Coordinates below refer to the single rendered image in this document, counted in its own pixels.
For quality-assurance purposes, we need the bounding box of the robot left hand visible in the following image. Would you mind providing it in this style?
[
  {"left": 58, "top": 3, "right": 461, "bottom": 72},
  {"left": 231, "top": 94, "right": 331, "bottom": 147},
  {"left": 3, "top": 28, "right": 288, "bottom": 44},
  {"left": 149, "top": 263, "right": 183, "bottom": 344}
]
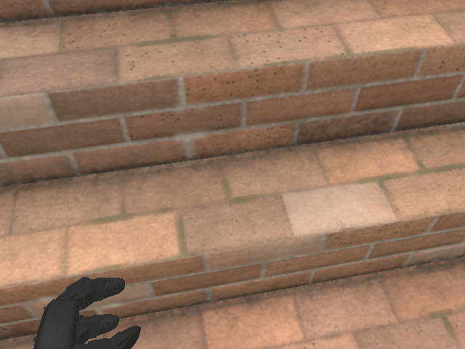
[{"left": 33, "top": 277, "right": 141, "bottom": 349}]

